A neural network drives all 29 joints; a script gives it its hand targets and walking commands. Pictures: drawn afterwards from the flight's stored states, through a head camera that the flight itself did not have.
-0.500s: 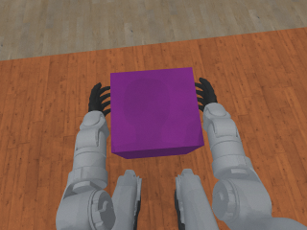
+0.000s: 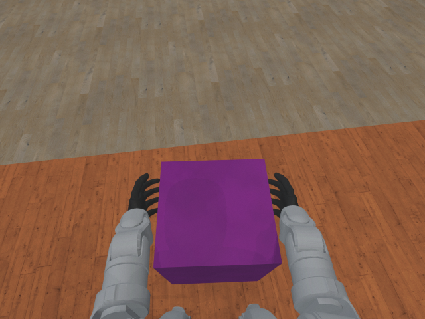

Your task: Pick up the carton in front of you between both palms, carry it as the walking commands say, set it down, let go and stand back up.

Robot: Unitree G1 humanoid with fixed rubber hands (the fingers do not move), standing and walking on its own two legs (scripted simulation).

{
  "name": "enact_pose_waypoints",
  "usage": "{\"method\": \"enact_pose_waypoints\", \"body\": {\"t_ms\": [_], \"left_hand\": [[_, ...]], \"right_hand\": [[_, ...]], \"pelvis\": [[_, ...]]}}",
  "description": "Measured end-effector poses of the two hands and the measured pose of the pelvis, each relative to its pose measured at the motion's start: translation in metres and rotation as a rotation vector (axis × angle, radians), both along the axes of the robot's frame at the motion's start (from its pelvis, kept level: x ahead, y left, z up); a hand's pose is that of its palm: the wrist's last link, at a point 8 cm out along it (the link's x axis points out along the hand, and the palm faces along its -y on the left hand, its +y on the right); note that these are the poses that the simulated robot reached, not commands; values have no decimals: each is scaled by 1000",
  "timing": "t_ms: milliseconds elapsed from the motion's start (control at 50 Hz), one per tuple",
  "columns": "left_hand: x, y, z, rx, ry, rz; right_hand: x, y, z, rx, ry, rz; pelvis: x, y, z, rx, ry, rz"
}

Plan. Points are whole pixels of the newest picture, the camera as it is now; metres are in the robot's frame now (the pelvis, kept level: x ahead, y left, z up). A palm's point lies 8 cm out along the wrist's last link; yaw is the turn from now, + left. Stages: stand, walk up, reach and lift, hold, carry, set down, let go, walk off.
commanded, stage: reach and lift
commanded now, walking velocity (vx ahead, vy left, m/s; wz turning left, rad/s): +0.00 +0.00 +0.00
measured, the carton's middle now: (214, 227) +0.32 +0.01 -0.09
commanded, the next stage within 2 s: hold in 1.30 s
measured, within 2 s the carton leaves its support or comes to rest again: neither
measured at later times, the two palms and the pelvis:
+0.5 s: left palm (128, 203) +0.30 +0.15 +0.07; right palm (305, 206) +0.29 -0.15 +0.07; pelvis +0.00 +0.00 +0.04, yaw +0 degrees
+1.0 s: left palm (127, 194) +0.31 +0.15 +0.08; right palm (306, 197) +0.31 -0.15 +0.08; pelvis +0.01 +0.00 +0.05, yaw +0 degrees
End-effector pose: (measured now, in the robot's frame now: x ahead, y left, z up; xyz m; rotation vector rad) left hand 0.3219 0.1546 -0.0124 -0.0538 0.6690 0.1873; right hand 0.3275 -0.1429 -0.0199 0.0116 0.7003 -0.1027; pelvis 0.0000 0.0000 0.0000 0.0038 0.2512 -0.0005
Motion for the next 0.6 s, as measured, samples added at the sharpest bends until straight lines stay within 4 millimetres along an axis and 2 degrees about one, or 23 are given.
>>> {"method": "enact_pose_waypoints", "body": {"t_ms": [160,300,360,460,600], "left_hand": [[-9,-1,47,14,-13,-32],[-15,-2,80,28,-28,-60],[-18,-2,86,33,-15,-68],[-21,-3,84,32,7,-69],[-21,-3,86,34,-5,-62]], "right_hand": [[-15,-2,48,-6,-14,-20],[-26,-2,82,-26,-30,-23],[-29,-3,88,-31,-18,-21],[-33,-3,87,-32,5,-23],[-31,-4,88,-30,-7,-19]], "pelvis": [[9,2,29,-3,-146,3],[8,3,43,-5,-264,3],[5,4,45,-5,-297,2],[-2,5,44,-5,-326,0],[-7,4,45,-5,-331,1]]}}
